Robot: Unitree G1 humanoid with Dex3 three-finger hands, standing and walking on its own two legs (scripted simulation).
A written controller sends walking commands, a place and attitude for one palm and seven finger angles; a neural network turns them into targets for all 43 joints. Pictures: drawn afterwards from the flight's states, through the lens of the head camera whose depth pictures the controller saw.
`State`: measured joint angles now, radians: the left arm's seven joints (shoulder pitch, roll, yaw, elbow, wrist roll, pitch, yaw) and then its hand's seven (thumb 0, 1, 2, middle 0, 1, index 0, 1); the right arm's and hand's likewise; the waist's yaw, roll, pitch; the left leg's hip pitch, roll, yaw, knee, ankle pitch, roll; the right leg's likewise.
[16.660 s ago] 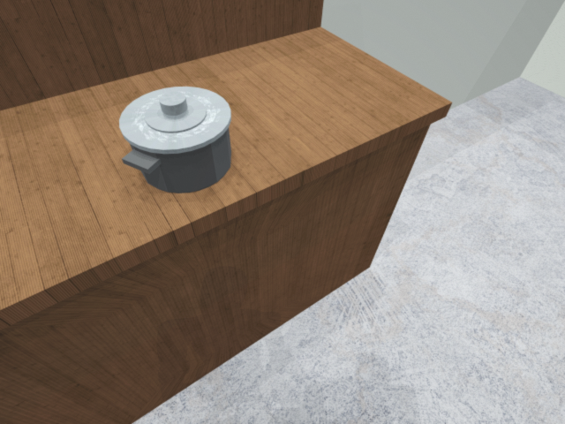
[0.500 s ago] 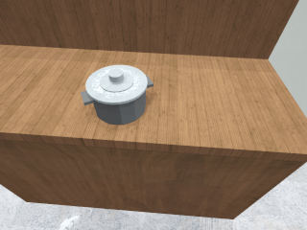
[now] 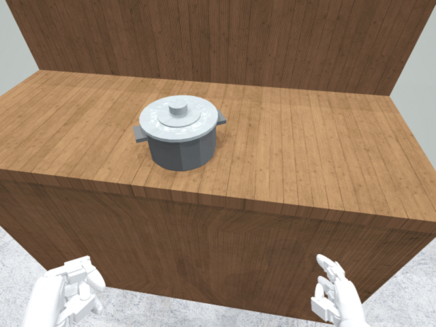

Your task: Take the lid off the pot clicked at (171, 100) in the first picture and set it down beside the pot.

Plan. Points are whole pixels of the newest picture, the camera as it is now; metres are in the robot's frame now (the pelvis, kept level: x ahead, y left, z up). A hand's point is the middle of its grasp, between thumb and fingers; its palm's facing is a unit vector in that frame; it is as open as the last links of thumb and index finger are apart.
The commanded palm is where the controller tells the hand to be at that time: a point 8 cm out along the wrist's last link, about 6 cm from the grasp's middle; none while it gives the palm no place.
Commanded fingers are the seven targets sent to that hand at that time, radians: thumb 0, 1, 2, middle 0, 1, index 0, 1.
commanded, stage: raise the hand higher, near the body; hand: left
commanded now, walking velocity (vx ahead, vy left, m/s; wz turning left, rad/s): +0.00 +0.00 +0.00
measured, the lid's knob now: (178, 106) +0.52 +0.17 +0.15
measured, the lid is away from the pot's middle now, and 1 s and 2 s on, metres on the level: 0.00 0.00 0.00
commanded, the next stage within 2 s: reach forward and open the fingers in 0.88 s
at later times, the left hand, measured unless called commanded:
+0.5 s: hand (76, 259) +0.17 +0.23 +0.12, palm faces +0.27 -0.87 -0.42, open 3.1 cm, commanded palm +0.11 +0.27 +0.15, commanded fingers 0.00 0.90 0.90 -1.30 -1.50 -1.30 -1.50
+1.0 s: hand (60, 217) +0.19 +0.24 +0.19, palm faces +0.36 -0.83 -0.42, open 3.1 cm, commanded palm +0.15 +0.28 +0.20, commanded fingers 0.00 0.84 0.94 -1.28 -1.43 -1.28 -1.43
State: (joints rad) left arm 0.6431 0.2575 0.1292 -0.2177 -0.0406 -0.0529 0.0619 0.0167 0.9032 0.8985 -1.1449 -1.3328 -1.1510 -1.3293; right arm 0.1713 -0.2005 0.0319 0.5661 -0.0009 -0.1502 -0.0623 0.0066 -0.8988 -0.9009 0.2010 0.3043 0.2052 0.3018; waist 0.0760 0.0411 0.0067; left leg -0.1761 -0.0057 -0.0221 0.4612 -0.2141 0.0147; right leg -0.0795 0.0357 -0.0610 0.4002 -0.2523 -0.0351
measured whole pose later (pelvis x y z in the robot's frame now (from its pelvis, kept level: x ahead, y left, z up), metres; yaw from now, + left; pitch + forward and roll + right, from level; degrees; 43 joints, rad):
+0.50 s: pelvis +0.01 +0.01 +0.00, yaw -2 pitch -4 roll -1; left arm 0.70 0.31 0.22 -0.47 -0.03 -0.12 0.07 0.02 0.90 0.90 -1.30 -1.50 -1.30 -1.49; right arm 0.19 -0.22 0.00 0.62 0.01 -0.19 -0.07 0.01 -0.90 -0.90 0.20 0.30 0.20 0.30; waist 0.06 0.05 0.01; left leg -0.14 -0.02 0.02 0.45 -0.23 0.03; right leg -0.06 0.02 -0.02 0.40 -0.27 -0.02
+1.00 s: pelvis +0.01 +0.02 +0.00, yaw -2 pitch -5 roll -1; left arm 0.54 0.35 0.31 -0.56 -0.05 -0.15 0.07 0.02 0.89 0.90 -1.30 -1.50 -1.31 -1.49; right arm 0.20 -0.20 0.04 0.62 0.01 -0.17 -0.04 0.01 -0.90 -0.90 0.20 0.30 0.21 0.30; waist 0.07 0.06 0.03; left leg -0.13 -0.02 0.02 0.45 -0.23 0.04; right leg -0.05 0.02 -0.02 0.41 -0.27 -0.01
